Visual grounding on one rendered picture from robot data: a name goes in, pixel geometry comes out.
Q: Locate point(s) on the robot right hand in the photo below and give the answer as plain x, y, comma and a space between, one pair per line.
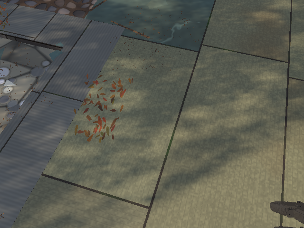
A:
290, 209

